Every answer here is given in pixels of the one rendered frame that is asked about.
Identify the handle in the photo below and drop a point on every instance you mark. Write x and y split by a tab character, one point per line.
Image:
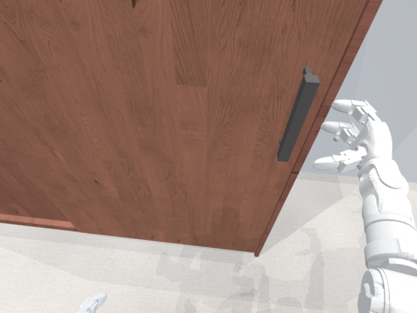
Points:
304	98

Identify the right robot hand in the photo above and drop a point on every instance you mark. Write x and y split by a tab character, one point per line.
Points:
374	138

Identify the left robot hand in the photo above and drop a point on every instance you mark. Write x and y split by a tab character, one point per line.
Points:
91	305

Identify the right robot upper arm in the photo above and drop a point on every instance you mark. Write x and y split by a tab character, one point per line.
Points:
386	291

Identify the wardrobe door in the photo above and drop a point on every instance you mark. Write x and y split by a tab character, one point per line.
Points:
20	195
161	120

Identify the right robot forearm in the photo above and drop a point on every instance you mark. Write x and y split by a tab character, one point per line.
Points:
391	233

